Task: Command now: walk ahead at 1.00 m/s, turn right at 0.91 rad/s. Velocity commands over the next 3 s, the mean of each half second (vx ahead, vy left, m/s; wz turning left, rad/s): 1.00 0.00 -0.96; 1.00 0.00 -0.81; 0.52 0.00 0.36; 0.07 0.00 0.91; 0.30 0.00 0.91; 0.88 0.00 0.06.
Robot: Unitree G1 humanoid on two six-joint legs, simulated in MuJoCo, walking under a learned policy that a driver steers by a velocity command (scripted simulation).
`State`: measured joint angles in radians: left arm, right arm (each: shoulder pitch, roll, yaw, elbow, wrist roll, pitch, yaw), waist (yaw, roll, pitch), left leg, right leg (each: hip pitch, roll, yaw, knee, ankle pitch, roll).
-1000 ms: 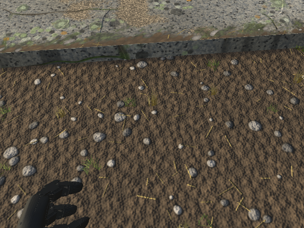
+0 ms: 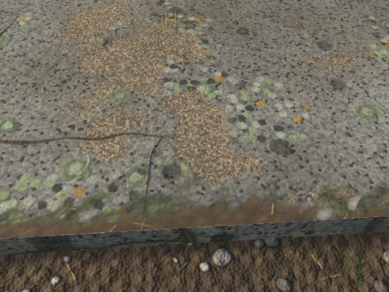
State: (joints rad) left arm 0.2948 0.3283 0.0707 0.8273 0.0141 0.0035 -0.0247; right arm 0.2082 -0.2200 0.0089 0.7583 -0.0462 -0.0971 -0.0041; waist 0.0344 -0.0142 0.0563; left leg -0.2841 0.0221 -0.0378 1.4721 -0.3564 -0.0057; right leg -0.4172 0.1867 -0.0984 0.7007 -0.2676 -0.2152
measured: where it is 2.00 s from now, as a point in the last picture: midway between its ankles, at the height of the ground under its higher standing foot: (351, 124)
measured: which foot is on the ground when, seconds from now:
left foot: up 0.00-0.28, down 0.30-0.76, up 0.78-1.00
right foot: down 0.00-0.30, up 0.32-0.74, down 0.76-1.00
